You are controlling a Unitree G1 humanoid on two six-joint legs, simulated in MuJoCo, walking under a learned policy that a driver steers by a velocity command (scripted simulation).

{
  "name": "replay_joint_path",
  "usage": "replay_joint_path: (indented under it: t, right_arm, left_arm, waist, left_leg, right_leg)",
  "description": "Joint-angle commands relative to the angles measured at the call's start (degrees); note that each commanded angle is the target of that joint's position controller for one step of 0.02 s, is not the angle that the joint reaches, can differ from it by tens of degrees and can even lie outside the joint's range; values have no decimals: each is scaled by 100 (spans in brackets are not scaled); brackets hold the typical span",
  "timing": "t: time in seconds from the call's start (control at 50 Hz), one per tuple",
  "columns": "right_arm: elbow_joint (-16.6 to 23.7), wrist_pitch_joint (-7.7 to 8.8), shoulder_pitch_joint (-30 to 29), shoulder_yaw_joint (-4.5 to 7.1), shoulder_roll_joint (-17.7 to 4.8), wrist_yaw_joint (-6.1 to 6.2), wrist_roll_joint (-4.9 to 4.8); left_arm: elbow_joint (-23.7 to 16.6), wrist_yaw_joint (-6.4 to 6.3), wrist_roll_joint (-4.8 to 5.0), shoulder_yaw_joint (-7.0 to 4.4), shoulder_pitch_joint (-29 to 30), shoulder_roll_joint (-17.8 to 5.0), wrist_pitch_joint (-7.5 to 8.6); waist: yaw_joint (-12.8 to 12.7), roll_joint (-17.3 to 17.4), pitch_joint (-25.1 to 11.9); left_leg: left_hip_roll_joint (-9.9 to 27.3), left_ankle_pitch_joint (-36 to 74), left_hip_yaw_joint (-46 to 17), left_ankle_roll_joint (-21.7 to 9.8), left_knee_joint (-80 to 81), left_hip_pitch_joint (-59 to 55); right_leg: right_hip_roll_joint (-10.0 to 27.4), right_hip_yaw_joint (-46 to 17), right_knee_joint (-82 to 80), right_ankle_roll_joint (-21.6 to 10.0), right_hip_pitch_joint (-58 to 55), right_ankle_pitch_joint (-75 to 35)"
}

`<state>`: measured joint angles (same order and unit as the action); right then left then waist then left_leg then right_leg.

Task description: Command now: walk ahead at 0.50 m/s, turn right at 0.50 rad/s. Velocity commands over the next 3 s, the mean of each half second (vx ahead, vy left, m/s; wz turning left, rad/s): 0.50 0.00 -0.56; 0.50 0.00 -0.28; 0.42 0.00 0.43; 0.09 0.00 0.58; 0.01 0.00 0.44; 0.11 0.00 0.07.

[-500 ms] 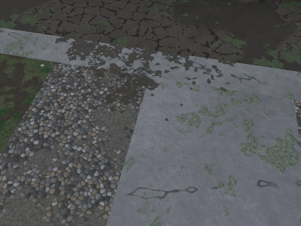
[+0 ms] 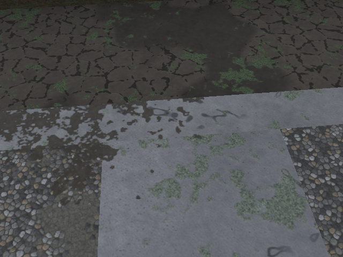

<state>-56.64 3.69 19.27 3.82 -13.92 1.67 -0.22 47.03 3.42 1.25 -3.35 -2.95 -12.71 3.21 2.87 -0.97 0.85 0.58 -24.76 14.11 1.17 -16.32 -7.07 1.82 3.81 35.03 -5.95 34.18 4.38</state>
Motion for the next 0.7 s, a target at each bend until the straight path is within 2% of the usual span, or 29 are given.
replay_joint_path:
  t: [0.02, 0.04, 0.06, 0.08, 0.1, 0.12, 0.14, 0.16, 0.18, 0.22, 0.24, 0.28, 0.34, 0.4, 0.46, 0.48, 0.5, 0.52, 0.54, 0.56, 0.58, 0.6, 0.62, 0.64, 0.66, 0.7]
  right_arm:
    - [395, -75, -262, 232, -1180, 92, -44]
    - [563, 2, -155, 151, -979, 76, 74]
    - [824, 233, 232, -76, -224, -47, 100]
    - [958, 504, -385, 18, -716, -163, -131]
    - [1098, 603, -780, 32, -803, -202, -275]
    - [1075, 622, -870, 35, -762, -171, -188]
    - [1048, 568, -908, 109, -852, -118, -33]
    - [1053, 474, -799, 142, -860, -114, 9]
    - [1100, 394, -738, 154, -809, -107, 37]
    - [1213, 287, -868, 131, -673, -82, 94]
    - [1308, 264, -1090, 116, -630, -66, 119]
    - [1459, 259, -1555, 76, -546, -72, 128]
    - [1648, 302, -2115, 18, -448, -138, 58]
    - [1834, 354, -2402, 47, -611, -205, -16]
    - [1870, 459, -2225, 122, -834, -271, -37]
    - [1783, 495, -1859, 163, -895, -267, -29]
    - [1661, 528, -1248, 247, -1075, -238, 42]
    - [1580, 530, -301, 337, -1418, -188, 131]
    - [1362, 444, 220, 443, -1828, -205, 173]
    - [1459, 402, 113, 330, -1265, -222, 24]
    - [1554, 351, -154, 226, -879, -191, 6]
    - [1596, 295, -454, 166, -773, -197, 74]
    - [1563, 260, -652, 130, -673, -203, 102]
    - [1525, 265, -703, 92, -603, -211, 143]
    - [1468, 279, -693, 95, -566, -230, 121]
    - [1350, 330, -582, 129, -645, -265, 67]
  left_arm:
    - [-153, -8, 37, -454, -1310, -1120, 47]
    - [-15, -156, 8, -630, -2105, -1697, -11]
    - [-181, -166, 25, -627, -1835, -1966, 20]
    - [-164, -167, -49, -492, -2068, -1539, 32]
    - [-172, -192, -62, -416, -1864, -1198, 74]
    - [-259, -172, -31, -356, -1427, -1010, 119]
    - [-366, -177, -45, -299, -1060, -826, 139]
    - [-465, -197, -81, -256, -872, -745, 138]
    - [-496, -220, -80, -268, -848, -816, 140]
    - [-514, -292, -57, -311, -974, -1007, 156]
    - [-515, -336, -50, -339, -1058, -1112, 153]
    - [-508, -395, -16, -360, -1221, -1172, 121]
    - [-480, -416, 6, -363, -1484, -1161, 61]
    - [-414, -419, 39, -352, -1733, -1113, 17]
    - [-458, -463, 10, -358, -1731, -1120, -38]
    - [-511, -469, 4, -341, -1629, -1078, -54]
    - [-595, -456, -18, -277, -1526, -905, -41]
    - [-743, -433, -106, -158, -1478, -605, -12]
    - [-889, -420, 64, -56, -2396, -288, 53]
    - [-734, -436, 141, -147, -2370, -931, 55]
    - [-808, -432, 100, -236, -1716, -1261, 17]
    - [-875, -438, 43, -245, -1386, -1210, -16]
    - [-960, -420, -16, -262, -1197, -1127, -19]
    - [-979, -383, 7, -257, -1224, -981, -36]
    - [-959, -369, 65, -245, -1355, -836, -60]
    - [-995, -361, 49, -194, -1324, -628, -94]
  waist:
    - [-1101, 612, -768]
    - [-1260, -291, -1398]
    - [-616, -1398, -2008]
    - [-998, -779, -2170]
    - [-965, -538, -1460]
    - [-656, 132, -881]
    - [-443, 231, -655]
    - [-260, 188, -520]
    - [-164, 120, -459]
    - [-133, 49, -316]
    - [-181, 17, -241]
    - [-346, -102, -153]
    - [-616, -315, -127]
    - [-719, -421, -128]
    - [-548, -601, -190]
    - [-327, -671, -295]
    - [-21, -620, -697]
    - [373, -46, -1495]
    - [-35, 2012, -2204]
    - [96, 1507, -1886]
    - [270, 887, -1108]
    - [176, 459, -682]
    - [48, 450, -334]
    - [-92, 588, -194]
    - [-173, 723, -159]
    - [-226, 674, -99]
  left_leg:
    - [1316, 6755, -85, -473, -2659, 568]
    - [980, 4312, -67, -229, -4572, 2160]
    - [-433, -690, -1002, 95, -6581, 4498]
    - [-168, -636, -2065, -103, -6859, 5168]
    - [116, -229, -2001, -253, -6621, 5480]
    - [392, 190, -1955, -281, -5987, 5243]
    - [566, 388, -1914, -239, -5456, 4802]
    - [654, 494, -1925, -187, -5240, 4441]
    - [671, 547, -1900, -106, -4968, 4277]
    - [651, 826, -1769, 79, -4364, 4243]
    - [604, 1147, -1710, 162, -3958, 4283]
    - [435, 1999, -1651, 230, -2999, 4179]
    - [107, 2973, -1569, 203, -1823, 3728]
    - [-6, 2892, -1722, 119, -1339, 3656]
    - [-65, 2206, -1796, -75, -1040, 3364]
    - [-99, 2175, -1707, -195, -837, 2873]
    - [102, 2235, -1805, -403, -826, 1858]
    - [1085, 2039, -2719, -784, -978, 321]
    - [2406, 1043, -5440, -1788, -509, -1516]
    - [2464, -277, -5930, -1709, -247, -1371]
    - [2176, -279, -4946, -1401, -157, -648]
    - [1912, 425, -4183, -1232, -63, 120]
    - [1687, 1005, -3654, -1182, 81, 730]
    - [1481, 1339, -3233, -1130, 245, 1162]
    - [1339, 1530, -2915, -1125, 390, 1393]
    - [1320, 1979, -2551, -1287, 605, 1553]
  right_leg:
    - [-605, 268, -372, -480, -2184, 200]
    - [457, -1429, -398, -885, -3997, 55]
    - [1774, -4909, -1376, -2075, -5635, 752]
    - [1720, -4959, -1782, -1872, -5793, 862]
    - [1502, -3978, -1717, -1588, -5247, 551]
    - [1219, -3234, -1768, -1363, -4236, -19]
    - [1020, -2768, -1849, -1221, -3465, -490]
    - [881, -2558, -2004, -1204, -2935, -712]
    - [836, -2505, -2111, -1225, -2627, -837]
    - [728, -2202, -2236, -1234, -2209, -1174]
    - [645, -2061, -2275, -1190, -2071, -1202]
    - [394, -1805, -2224, -981, -1914, -1046]
    - [217, -1747, -2088, -718, -1808, -523]
    - [403, -2195, -1740, -641, -2238, -162]
    - [594, -2727, -1203, -546, -2721, -168]
    - [500, -2758, -928, -456, -2704, -369]
    - [220, -2571, -243, -277, -2458, -658]
    - [-156, -2051, 1347, -39, -1671, 78]
    - [-889, -1380, 3172, 338, 402, 2926]
    - [-369, -1515, 3959, 406, 1158, 2896]
    - [-165, -1401, 4148, 449, 1351, 2336]
    - [30, -1206, 4078, 481, 1146, 1895]
    - [181, -1188, 3800, 492, 1006, 1621]
    - [312, -1168, 3597, 468, 711, 1476]
    - [355, -1118, 3420, 456, 501, 1415]
    - [367, -1035, 3019, 487, 470, 1324]
